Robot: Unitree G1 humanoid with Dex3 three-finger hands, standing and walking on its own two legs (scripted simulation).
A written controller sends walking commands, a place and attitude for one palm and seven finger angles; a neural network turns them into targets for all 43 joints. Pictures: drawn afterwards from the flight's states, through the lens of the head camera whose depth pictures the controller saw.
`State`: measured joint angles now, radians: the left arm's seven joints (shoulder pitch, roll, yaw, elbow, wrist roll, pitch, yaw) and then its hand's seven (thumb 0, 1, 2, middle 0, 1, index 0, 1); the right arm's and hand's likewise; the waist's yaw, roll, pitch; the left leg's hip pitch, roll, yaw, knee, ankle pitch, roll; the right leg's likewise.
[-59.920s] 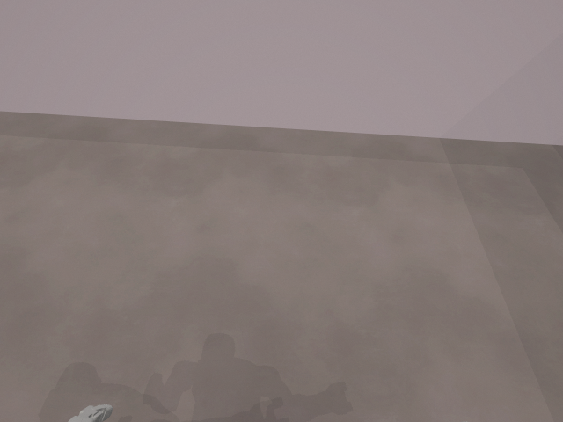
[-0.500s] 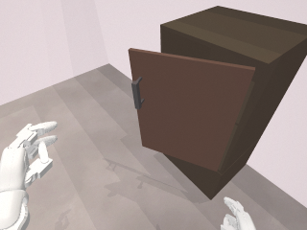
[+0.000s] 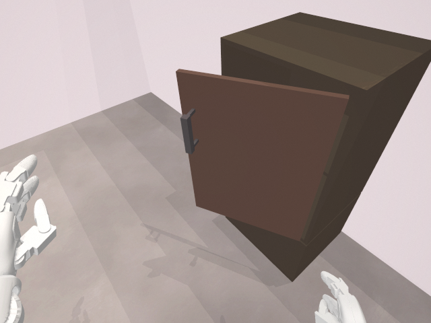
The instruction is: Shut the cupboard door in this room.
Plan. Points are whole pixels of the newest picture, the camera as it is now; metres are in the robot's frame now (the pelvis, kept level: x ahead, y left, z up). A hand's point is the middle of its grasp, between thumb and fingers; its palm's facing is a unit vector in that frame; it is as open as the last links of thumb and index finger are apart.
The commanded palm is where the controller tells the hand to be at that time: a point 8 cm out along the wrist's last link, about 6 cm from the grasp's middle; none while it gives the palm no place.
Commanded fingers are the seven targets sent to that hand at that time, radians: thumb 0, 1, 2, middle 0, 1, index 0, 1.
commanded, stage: step back with the hand held close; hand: left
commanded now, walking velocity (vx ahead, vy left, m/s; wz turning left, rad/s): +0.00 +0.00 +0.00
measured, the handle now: (191, 131) +0.63 +0.16 +0.01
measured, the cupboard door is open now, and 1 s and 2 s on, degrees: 27 27 27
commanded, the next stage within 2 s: stop stepping back and stand still in 1.62 s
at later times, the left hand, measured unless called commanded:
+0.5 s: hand (34, 237) +0.18 +0.28 +0.16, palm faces +0.38 -0.78 -0.50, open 7.4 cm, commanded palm +0.12 +0.32 +0.17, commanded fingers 0.00 0.90 0.90 -0.20 -0.30 -0.20 -0.30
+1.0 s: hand out of the picture +0.10 +0.28 +0.16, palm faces +0.49 -0.76 -0.43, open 7.4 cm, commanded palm +0.04 +0.32 +0.17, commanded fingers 0.00 0.90 0.90 -0.20 -0.30 -0.20 -0.30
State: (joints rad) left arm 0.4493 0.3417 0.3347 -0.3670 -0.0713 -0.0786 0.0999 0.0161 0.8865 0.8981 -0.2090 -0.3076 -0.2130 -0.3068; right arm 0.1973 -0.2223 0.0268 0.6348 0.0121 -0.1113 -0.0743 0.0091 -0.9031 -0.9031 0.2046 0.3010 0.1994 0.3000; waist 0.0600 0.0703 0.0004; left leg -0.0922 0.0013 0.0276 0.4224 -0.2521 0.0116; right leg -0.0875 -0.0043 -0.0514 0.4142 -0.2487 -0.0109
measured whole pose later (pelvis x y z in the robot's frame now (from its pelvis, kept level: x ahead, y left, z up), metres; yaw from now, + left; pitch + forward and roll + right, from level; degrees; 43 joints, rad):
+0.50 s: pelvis -0.03 +0.02 -0.01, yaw -1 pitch +1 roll +0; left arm 0.55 0.44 0.41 -0.46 -0.07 -0.15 0.13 0.02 0.89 0.90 -0.21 -0.30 -0.21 -0.30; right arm 0.18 -0.24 -0.01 0.56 0.02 0.02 -0.09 0.01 -0.90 -0.90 0.20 0.30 0.20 0.30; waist 0.00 0.03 -0.02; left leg -0.30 -0.02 0.05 0.52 -0.25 0.04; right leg -0.30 -0.03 -0.03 0.51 -0.23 0.02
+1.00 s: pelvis -0.10 +0.01 -0.02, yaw +1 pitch +0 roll -2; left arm 0.50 0.40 0.44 -0.48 -0.02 -0.26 0.16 0.01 0.88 0.90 -0.21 -0.30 -0.21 -0.30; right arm 0.25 -0.22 0.00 0.61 0.00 -0.07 -0.07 0.01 -0.90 -0.90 0.21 0.30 0.20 0.30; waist 0.00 0.01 -0.01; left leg -0.46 0.00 0.01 0.68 -0.29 0.04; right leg -0.41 0.01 -0.03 0.59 -0.18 0.00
